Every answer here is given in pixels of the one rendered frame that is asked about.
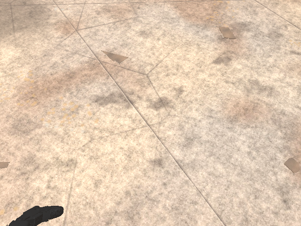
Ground left robot hand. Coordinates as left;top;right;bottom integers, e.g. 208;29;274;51
7;206;64;226

